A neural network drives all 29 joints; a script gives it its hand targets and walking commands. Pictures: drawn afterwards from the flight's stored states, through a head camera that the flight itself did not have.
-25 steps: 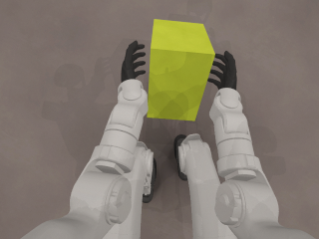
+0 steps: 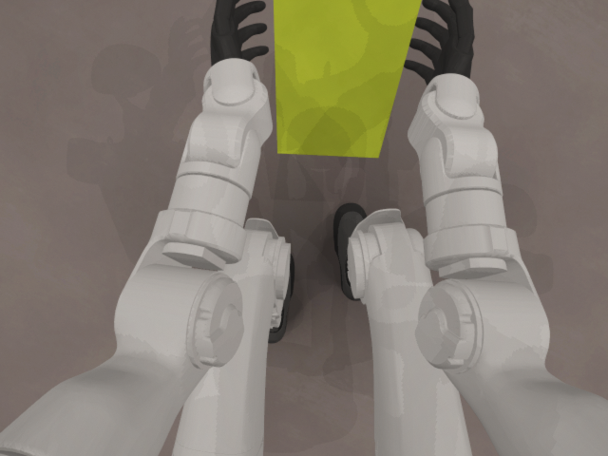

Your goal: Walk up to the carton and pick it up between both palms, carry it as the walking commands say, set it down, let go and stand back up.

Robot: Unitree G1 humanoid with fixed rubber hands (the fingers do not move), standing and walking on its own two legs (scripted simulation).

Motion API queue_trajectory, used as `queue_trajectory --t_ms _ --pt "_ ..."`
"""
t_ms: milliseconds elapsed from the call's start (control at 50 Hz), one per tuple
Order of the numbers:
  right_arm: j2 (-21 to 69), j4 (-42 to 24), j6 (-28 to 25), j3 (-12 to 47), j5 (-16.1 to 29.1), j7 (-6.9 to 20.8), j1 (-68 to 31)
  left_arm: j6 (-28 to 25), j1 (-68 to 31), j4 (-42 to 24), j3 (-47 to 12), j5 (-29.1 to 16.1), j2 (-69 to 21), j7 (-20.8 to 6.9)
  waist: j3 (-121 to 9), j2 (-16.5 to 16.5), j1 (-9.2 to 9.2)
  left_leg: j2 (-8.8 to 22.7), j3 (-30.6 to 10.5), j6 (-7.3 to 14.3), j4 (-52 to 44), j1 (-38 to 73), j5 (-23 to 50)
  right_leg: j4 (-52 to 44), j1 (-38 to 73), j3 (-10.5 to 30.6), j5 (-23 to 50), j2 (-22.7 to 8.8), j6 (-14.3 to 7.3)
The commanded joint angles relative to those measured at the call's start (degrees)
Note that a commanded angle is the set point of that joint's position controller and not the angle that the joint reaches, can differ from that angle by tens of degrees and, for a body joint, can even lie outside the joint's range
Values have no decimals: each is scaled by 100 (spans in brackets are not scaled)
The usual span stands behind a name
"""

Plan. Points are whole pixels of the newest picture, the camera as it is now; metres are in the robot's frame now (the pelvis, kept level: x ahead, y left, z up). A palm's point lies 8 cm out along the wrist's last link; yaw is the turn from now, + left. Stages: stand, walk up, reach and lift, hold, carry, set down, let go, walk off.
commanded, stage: set down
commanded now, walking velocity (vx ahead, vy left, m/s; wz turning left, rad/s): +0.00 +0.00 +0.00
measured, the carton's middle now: (334, 47) +0.56 -0.03 -0.27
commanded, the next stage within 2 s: none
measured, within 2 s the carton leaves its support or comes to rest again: neither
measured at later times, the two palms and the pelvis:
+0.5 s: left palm (249, 56) +0.54 +0.08 -0.22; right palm (432, 58) +0.54 -0.15 -0.22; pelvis +0.01 -0.01 -0.06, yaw +0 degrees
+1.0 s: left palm (257, 21) +0.59 +0.07 -0.26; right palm (447, 23) +0.59 -0.18 -0.25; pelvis +0.02 -0.01 -0.11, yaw -1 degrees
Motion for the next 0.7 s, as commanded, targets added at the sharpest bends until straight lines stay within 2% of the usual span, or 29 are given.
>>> queue_trajectory --t_ms 0,20,40,60,80,100,120,140,160,200,240,280,300,320,360,380,400,420,440,460,480,500,540,560,580,600,640,660,680 --pt "4566 343 -513 2163 31 1792 -4090 -260 -3678 525 -2698 124 -4827 -2129 -9354 -141 -675 -89 -648 -291 -1480 1160 614 522 3089 520 143 449 -24" --pt "4107 -280 -654 2153 -9 1839 -4534 -191 -3637 321 -2835 84 -4925 -2105 -9998 119 -703 -7 -823 -389 -1526 1804 1178 828 2905 293 763 477 13" --pt "4591 -179 -516 2346 140 1812 -4479 -148 -3814 34 -2777 18 -4698 -2161 -10277 -151 -467 -171 -581 -341 -1195 1332 1308 727 3785 549 700 429 -37" --pt "4298 -917 -623 2770 293 1788 -4963 -169 -4017 17 -2948 -184 -4676 -2145 -11008 -348 -491 -247 -444 -275 -1048 1808 1560 760 3942 435 910 452 -21" --pt "4340 -964 -661 2836 370 1773 -5002 -144 -3761 212 -3167 -338 -4978 -2146 -11274 -206 -735 -219 -633 -317 -1099 1954 1868 940 3968 305 1271 483 -38" --pt "4474 -960 -615 2908 453 1739 -5026 -139 -3996 -59 -3153 -193 -4772 -2124 -11592 -107 -432 -243 -453 -309 -1025 2158 1798 897 4259 451 1163 480 -48" --pt "4409 -1244 -649 3109 592 1728 -5323 -59 -3794 155 -3274 -320 -5012 -2101 -11842 -113 -344 -293 -435 -307 -967 2162 1891 981 4288 374 1262 504 -88" --pt "4454 -888 -551 3086 608 1772 -5070 -144 -4152 -446 -3462 -501 -4921 -2097 -11582 -117 -469 -274 -404 -364 -929 2162 1974 962 4004 346 1332 417 -67" --pt "4566 -1175 -488 3304 788 1744 -5595 -153 -4593 -804 -3330 -562 -4724 -2020 -11855 -283 -360 -224 -434 -299 -937 1986 1897 1002 4423 510 1362 469 -77" --pt "4424 -1237 -506 3357 810 1711 -5467 -133 -4501 -616 -3309 -519 -4501 -2003 -11764 -323 -178 -232 -382 -264 -818 2011 1976 1078 4207 545 1403 443 -44" --pt "4484 -973 -479 3491 833 1684 -5466 -95 -4409 -96 -3380 -722 -4640 -2044 -11443 -670 -372 -271 -431 -182 -701 1372 1574 1075 4345 537 1263 386 -65" --pt "4484 -889 -520 3279 903 1668 -5404 -189 -4558 -337 -3265 -647 -4272 -2100 -11127 -312 -105 -294 -307 -223 -632 1143 1789 1279 4209 652 1529 442 -67" --pt "4540 -743 -474 2997 725 1686 -5439 -56 -4291 211 -3168 -610 -4494 -2142 -10517 -351 -382 -243 -514 -241 -793 948 1555 1184 3846 632 1263 400 -71" --pt "4448 -172 -498 2829 659 1677 -5023 -160 -4421 -70 -3209 -566 -4415 -2209 -10181 -79 -488 -291 -325 -334 -630 670 1376 1218 3752 647 1191 396 -19" --pt "4330 127 -429 2570 421 1783 -4679 -157 -4544 -68 -2938 -359 -4403 -2314 -9705 -69 -350 -258 -253 -351 -512 519 1192 1323 3160 608 857 454 -112" --pt "4172 -71 -488 2516 375 1765 -4874 -107 -4287 245 -2986 -354 -4531 -2355 -9682 20 -531 -315 -220 -346 -344 503 1164 1256 3243 645 677 427 -129" --pt "4348 378 -449 2272 220 1801 -4497 -109 -4233 564 -2905 -253 -4280 -2417 -9341 107 -472 -262 -264 -345 -414 178 883 1440 3065 529 548 398 -107" --pt "4324 48 -440 2354 247 1761 -4757 -121 -4296 432 -2877 -382 -4496 -2431 -9289 -162 -631 -276 -329 -341 -380 113 995 1349 3326 608 688 406 -112" --pt "4430 352 -444 2250 216 1836 -4388 -232 -4589 18 -2819 -358 -4346 -2482 -9689 -51 -686 -251 -240 -385 -271 215 1336 1562 3246 475 1118 466 -83" --pt "4733 -236 -455 2556 591 1774 -4783 -291 -5223 -778 -3299 -709 -4087 -2400 -10602 -210 -508 -289 -218 -291 -127 672 1591 1675 3881 611 1300 459 -88" --pt "4384 261 -488 2372 408 1804 -4518 -177 -4779 159 -3318 -638 -4329 -2411 -9991 66 -777 -219 -291 -367 -170 564 1452 1686 3372 472 1232 406 -168" --pt "4585 496 -434 2307 466 1899 -4686 -155 -4587 432 -2899 -407 -4302 -2443 -9343 113 -397 -244 -230 -309 -271 477 1150 1604 2964 558 716 438 -142" --pt "4594 815 -413 2226 452 2054 -4529 -130 -4342 363 -2807 -201 -4359 -2468 -8879 308 -288 -202 -247 -385 -198 495 1526 1777 2262 468 776 440 -119" --pt "4673 592 -438 2256 543 2113 -4589 -187 -4601 71 -2791 -311 -4436 -2478 -9133 129 -280 -173 -299 -344 -93 440 1390 1828 2468 537 716 423 -172" --pt "4589 740 -434 2174 537 2106 -4420 -190 -4476 179 -2895 -283 -4464 -2461 -8980 172 -433 -268 -285 -329 -65 532 1468 1859 2210 367 751 444 -87" --pt "4511 848 -453 2045 553 2119 -4578 -118 -4207 734 -2704 -43 -4144 -2467 -8053 178 -11 -232 -280 -292 -177 -29 1162 1838 2017 498 641 390 -111" --pt "4284 1065 -420 1963 576 2259 -4465 -53 -4116 700 -2498 5 -4302 -2514 -7774 244 -179 -137 -359 -310 -173 118 1094 1932 1388 370 249 409 -131" --pt "4250 1029 -431 1836 509 2310 -4531 -6 -3698 1181 -2169 256 -4244 -2557 -7051 119 -55 -167 -327 -260 -201 -309 787 1913 1288 394 125 376 -110" --pt "4437 1163 -395 1754 369 2347 -4474 -40 -3798 1117 -1997 361 -4083 -2589 -6947 -335 -44 -162 -390 -191 -180 -311 754 1881 1189 371 38 363 -53"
